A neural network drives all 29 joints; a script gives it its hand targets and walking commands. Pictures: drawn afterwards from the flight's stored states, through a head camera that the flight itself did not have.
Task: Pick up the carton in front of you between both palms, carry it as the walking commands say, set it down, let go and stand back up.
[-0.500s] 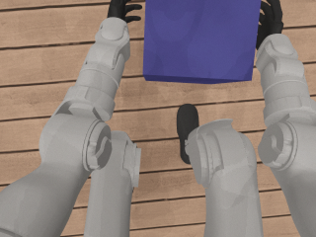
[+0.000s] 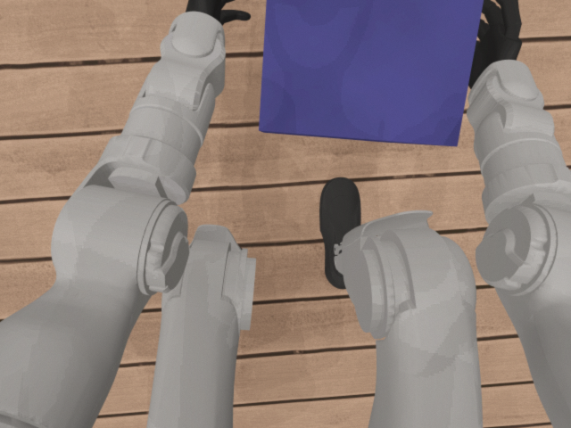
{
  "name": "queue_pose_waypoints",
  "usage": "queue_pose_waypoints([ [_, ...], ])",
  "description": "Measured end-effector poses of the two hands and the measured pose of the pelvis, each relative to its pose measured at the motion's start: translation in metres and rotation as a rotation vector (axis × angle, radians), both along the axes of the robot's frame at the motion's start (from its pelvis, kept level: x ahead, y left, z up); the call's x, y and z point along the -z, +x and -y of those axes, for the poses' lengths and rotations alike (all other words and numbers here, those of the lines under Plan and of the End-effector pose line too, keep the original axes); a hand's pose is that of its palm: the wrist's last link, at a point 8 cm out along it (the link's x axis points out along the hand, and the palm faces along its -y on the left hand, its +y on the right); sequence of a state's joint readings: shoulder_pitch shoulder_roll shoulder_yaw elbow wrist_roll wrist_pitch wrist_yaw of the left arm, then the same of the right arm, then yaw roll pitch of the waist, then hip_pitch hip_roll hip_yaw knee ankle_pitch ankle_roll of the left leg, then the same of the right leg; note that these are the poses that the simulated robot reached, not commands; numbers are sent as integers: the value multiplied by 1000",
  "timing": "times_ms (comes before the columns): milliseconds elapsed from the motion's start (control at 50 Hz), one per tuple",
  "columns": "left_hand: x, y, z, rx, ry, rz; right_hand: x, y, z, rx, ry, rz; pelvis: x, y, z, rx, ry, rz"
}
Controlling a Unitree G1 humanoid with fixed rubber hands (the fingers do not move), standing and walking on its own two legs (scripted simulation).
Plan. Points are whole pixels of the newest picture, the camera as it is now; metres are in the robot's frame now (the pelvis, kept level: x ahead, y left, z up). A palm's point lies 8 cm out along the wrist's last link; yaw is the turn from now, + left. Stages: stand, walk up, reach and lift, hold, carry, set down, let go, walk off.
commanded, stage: set down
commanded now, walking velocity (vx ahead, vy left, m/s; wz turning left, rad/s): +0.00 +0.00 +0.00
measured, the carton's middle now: (345, 61) +0.49 -0.14 -0.26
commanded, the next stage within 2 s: let go in 1.28 s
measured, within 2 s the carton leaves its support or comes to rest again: neither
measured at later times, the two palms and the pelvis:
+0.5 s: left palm out of the picture +0.55 +0.03 -0.10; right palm out of the picture +0.46 -0.33 -0.11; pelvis +0.00 -0.01 +0.03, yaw -1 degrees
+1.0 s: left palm out of the picture +0.55 +0.04 +0.04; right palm out of the picture +0.45 -0.35 +0.04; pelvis +0.04 -0.02 +0.15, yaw -2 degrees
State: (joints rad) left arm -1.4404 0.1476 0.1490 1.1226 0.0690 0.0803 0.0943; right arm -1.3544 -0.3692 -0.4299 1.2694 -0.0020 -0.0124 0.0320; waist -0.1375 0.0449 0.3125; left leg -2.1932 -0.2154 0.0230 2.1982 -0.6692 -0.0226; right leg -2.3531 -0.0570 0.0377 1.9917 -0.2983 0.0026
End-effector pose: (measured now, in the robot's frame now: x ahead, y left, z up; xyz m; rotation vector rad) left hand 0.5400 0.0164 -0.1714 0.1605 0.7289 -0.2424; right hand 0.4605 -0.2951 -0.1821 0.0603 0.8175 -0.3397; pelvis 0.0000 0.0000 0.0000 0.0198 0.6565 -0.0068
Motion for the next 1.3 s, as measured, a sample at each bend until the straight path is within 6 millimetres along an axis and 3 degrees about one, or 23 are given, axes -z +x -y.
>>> queue_pose_waypoints([
  [140, 20, -2, -31, -54, 35, -14, 18, -18, 29, 81, -52, -15, -2, 1, 6, -5, 5, 6],
  [220, 22, -1, -32, -58, 24, 9, 16, -14, 40, 81, -65, 20, -1, 2, 11, -7, 8, 7],
  [300, 12, 2, -27, -72, 9, 50, 5, -3, 42, 68, -60, 69, -1, 1, 14, 2, 11, 9],
  [440, -40, 9, -18, -88, 23, 125, -43, 9, 38, 45, -48, 162, -18, 1, 14, 29, 26, 3],
  [600, -108, 15, -9, -102, 46, 85, -107, -7, 44, 57, -41, 144, -59, 11, 12, 49, 41, -51],
  [920, -190, 14, -23, -113, 35, 102, -197, -5, 48, 29, -61, 152, -133, 38, 16, 63, 50, -128],
  [1300, -310, 11, -24, -100, 47, 99, -316, -13, 54, 11, -55, 155, -239, 64, 25, 93, 44, -88],
])
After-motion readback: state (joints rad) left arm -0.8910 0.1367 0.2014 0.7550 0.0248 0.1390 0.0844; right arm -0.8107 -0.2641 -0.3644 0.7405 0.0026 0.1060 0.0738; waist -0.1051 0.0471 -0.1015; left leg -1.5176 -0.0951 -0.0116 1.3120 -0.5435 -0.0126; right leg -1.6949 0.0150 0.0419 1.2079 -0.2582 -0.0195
